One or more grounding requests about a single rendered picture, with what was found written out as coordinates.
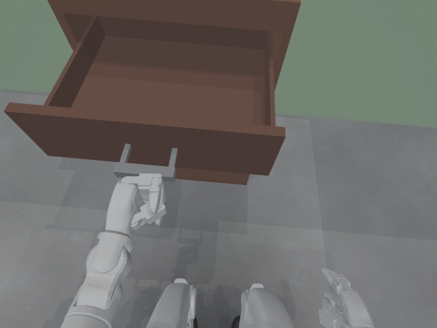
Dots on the robot thigh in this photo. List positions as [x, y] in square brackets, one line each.
[261, 308]
[175, 307]

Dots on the cabinet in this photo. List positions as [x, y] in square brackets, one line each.
[278, 16]

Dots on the robot left hand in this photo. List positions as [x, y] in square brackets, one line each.
[129, 196]

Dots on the drawer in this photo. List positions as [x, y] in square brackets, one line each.
[207, 91]

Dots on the robot right thigh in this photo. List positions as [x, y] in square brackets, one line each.
[261, 308]

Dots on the robot left forearm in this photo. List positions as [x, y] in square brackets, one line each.
[97, 302]

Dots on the handle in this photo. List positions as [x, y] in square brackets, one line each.
[123, 168]

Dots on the robot right hand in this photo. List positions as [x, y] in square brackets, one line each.
[348, 311]

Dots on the robot left thigh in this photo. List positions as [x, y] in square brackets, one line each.
[175, 307]

